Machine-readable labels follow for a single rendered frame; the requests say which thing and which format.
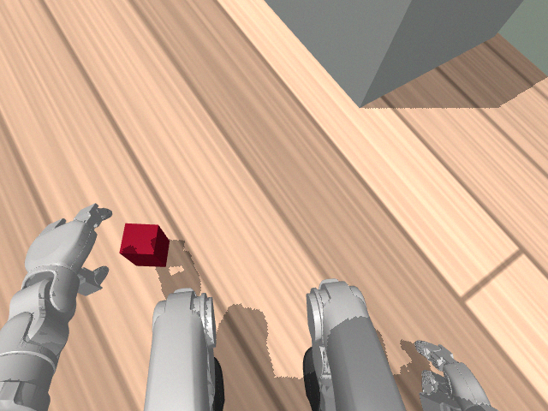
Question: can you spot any carton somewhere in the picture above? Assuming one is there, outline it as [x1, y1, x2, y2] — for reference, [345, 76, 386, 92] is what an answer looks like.
[120, 223, 170, 267]

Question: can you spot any right robot hand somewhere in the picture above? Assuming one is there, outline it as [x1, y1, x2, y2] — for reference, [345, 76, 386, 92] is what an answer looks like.
[414, 340, 491, 411]

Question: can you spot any right robot foot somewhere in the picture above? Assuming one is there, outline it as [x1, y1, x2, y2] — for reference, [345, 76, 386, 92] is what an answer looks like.
[303, 347, 321, 411]

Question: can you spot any left robot hand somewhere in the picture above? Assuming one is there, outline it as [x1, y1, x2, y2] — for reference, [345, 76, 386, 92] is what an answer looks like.
[25, 203, 112, 296]

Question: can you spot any left robot arm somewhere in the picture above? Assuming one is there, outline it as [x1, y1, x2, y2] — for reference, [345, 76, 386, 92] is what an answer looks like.
[0, 265, 80, 411]

